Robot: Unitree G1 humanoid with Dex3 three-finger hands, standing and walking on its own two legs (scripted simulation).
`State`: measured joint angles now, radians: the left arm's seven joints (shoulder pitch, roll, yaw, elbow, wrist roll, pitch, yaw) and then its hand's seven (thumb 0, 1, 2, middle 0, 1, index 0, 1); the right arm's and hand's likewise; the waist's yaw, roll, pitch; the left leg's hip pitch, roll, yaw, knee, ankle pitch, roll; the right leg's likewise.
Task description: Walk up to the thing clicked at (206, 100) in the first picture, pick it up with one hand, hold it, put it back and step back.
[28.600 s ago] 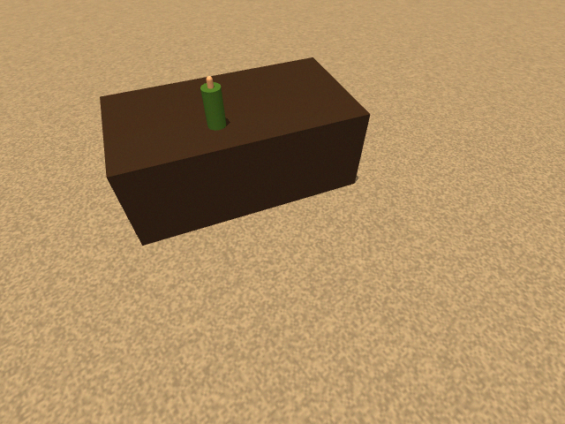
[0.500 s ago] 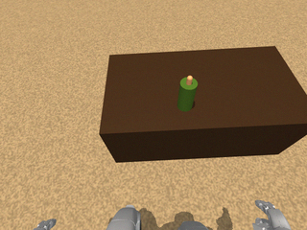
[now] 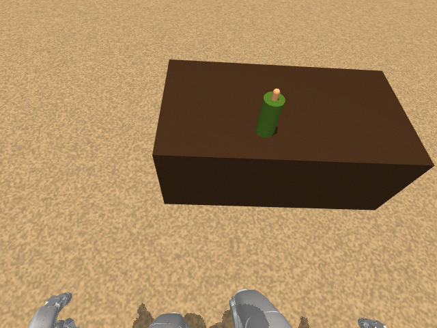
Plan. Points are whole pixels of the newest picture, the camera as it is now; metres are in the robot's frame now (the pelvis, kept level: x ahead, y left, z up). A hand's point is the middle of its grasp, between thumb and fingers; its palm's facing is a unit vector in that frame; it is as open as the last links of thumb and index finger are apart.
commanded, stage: step back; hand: right
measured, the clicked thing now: (270, 111) +0.82 -0.21 -0.24
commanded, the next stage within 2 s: stand in 1.78 s
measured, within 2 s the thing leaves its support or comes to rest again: neither
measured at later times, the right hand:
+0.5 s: hand out of the picture -0.08 -0.28 -0.16, palm faces -0.04 +0.92 -0.39, open 7.4 cm
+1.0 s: hand out of the picture -0.22 -0.28 -0.15, palm faces +0.04 +0.93 -0.38, open 7.4 cm
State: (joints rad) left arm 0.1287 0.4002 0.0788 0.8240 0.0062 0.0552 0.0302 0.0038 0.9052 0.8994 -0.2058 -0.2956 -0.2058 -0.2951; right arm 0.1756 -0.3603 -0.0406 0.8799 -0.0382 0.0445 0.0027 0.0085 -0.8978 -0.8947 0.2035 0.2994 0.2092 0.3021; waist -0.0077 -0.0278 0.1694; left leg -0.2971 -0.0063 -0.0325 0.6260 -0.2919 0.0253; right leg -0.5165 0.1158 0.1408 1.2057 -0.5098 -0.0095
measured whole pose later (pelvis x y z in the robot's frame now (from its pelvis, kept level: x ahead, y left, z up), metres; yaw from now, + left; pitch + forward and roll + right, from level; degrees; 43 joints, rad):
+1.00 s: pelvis -0.30 -0.01 +0.00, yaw -4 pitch -2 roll +0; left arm 0.25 0.35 0.05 0.96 0.05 0.00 -0.01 0.00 0.90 0.90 -0.21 -0.30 -0.21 -0.30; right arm 0.17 -0.40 -0.06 0.92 -0.02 0.03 0.00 0.01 -0.90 -0.90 0.20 0.30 0.21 0.30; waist 0.04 0.03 0.09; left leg -0.41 -0.02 -0.10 0.83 -0.43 0.00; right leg -0.20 0.02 0.05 0.59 -0.35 -0.02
